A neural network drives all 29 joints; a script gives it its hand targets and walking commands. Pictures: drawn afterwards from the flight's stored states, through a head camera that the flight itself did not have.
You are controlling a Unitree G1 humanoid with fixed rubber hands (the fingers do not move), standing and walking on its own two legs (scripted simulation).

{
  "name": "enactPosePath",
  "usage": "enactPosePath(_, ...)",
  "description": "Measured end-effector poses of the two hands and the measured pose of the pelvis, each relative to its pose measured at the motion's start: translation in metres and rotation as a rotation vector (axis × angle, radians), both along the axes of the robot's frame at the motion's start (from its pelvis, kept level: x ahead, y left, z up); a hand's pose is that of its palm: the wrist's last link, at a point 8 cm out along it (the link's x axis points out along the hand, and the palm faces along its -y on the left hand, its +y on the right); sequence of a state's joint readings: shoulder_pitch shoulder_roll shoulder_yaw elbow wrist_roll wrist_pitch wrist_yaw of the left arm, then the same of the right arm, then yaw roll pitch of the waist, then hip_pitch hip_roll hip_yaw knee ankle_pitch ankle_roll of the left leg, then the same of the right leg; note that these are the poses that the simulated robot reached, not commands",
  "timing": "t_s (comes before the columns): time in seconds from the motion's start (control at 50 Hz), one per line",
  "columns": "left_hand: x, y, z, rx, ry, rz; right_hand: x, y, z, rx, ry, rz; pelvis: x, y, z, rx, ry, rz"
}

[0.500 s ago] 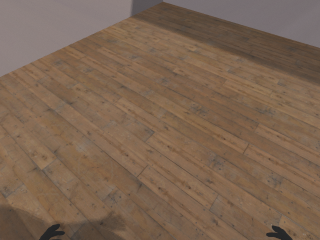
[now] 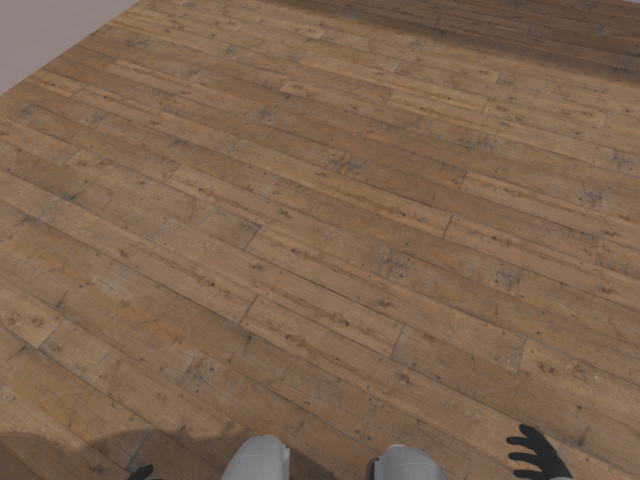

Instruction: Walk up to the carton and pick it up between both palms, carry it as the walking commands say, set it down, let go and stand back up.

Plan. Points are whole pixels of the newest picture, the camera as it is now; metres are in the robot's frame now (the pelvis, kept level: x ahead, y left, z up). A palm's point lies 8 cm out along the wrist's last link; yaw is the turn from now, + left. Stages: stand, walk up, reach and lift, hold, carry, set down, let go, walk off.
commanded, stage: walk up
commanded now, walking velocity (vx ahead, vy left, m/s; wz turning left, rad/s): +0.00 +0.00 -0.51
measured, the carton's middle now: out of the picture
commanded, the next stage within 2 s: none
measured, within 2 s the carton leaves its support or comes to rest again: neither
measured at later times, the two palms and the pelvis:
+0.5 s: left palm (131, 458) +0.14 +0.28 -0.11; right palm out of the picture -0.03 -0.25 -0.08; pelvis -0.03 +0.03 +0.02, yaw -16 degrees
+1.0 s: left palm (190, 453) +0.14 +0.19 -0.09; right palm out of the picture -0.10 -0.30 -0.10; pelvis -0.07 -0.01 +0.02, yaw -29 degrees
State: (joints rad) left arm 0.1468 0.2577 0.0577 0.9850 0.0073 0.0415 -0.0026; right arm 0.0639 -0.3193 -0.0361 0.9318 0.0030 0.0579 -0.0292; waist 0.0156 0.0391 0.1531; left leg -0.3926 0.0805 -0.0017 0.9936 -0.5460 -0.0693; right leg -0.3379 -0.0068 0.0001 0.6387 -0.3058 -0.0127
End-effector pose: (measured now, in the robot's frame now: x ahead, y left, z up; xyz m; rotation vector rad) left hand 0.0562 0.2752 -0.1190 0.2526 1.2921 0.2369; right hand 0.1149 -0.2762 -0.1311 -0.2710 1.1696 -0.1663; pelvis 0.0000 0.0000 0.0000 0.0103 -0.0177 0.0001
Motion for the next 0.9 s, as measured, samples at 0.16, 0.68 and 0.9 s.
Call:
enactPosePath(0.16, 0.028, 0.003, 0.011, 0.01, -0.053, -0.093, -0.031, 0.0, 0.018, -0.005, -0.005, -0.09, -0.01, 0.006, 0.012, 0.01, 0.016, -0.086)
enactPosePath(0.68, 0.097, -0.071, 0.012, -0.083, -0.15, -0.456, -0.196, -0.007, 0.019, -0.007, 0.004, -0.417, -0.045, -0.002, 0.008, -0.016, 0.039, -0.385)
enactPosePath(0.9, 0.084, -0.089, 0.034, 0.0, -0.13, -0.554, -0.22, -0.023, 0.018, 0.035, -0.023, -0.5, -0.064, -0.017, 0.018, 0.02, 0.03, -0.469)
